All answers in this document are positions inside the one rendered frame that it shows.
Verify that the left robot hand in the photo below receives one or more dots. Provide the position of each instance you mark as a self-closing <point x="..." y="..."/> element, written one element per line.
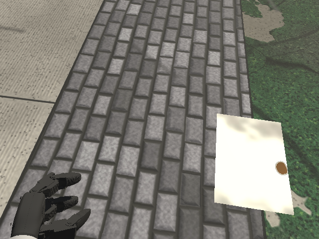
<point x="38" y="206"/>

